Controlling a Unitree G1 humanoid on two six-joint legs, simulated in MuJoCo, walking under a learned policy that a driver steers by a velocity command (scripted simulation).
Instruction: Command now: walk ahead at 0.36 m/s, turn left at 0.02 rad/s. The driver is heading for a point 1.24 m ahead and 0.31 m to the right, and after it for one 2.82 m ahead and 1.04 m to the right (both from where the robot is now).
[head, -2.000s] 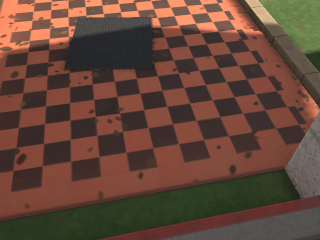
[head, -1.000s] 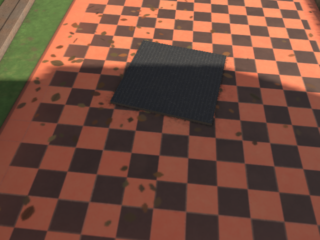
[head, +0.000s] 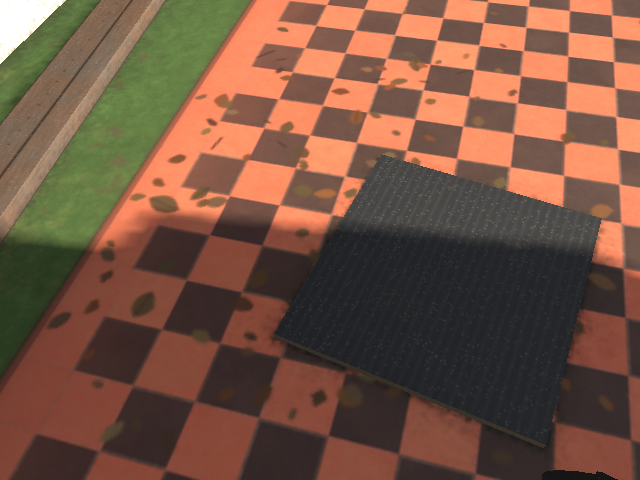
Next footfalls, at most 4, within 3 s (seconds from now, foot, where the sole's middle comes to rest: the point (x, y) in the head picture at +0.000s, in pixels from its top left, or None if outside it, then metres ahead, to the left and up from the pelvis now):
0.06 left None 0.22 0.13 -0.78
0.44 right None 0.26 -0.11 -0.78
1.44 left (316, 407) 0.63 0.12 -0.78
2.00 right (431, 294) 0.93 -0.13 -0.76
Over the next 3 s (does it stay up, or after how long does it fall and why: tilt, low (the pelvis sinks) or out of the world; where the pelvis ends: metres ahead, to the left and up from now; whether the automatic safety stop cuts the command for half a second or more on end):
stays up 1.25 -0.19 -0.01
